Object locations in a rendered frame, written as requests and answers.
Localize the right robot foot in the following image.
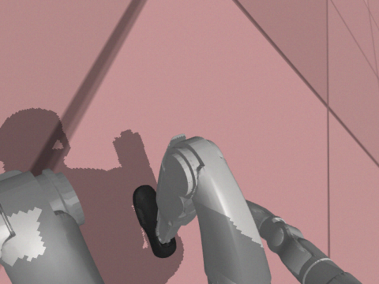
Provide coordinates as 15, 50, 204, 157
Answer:
133, 185, 176, 258

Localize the right robot hand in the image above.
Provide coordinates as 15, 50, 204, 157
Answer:
246, 200, 275, 232

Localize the right robot arm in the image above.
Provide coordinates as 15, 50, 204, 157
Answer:
259, 216, 362, 284

